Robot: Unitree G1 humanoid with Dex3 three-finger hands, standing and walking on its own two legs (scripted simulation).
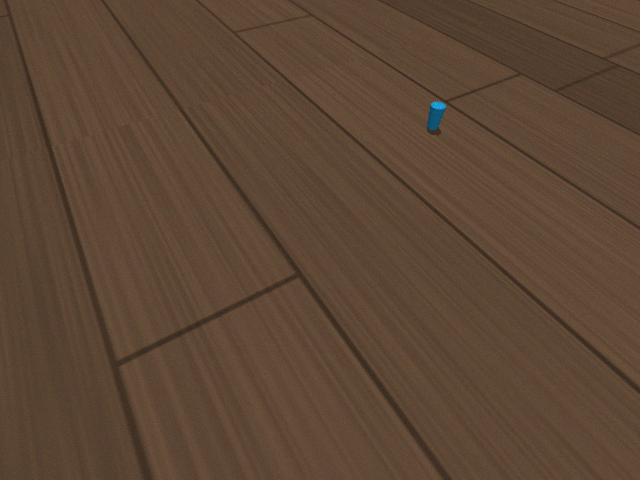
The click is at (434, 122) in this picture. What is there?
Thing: tapered cup
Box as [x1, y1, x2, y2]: [427, 101, 445, 129]
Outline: 441,102 435,101 432,102 430,105 429,117 427,122 427,126 430,129 437,128 442,116 445,105
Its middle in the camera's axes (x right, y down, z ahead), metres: +0.64 -0.68 +2.15
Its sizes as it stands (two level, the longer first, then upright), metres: 0.082 0.082 0.135
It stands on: the floor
